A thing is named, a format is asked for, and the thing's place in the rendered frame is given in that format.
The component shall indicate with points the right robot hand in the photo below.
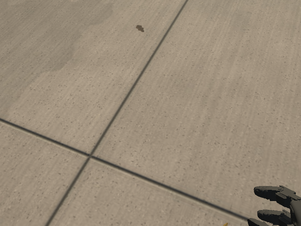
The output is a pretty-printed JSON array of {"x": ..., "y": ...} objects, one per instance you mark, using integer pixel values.
[{"x": 284, "y": 197}]

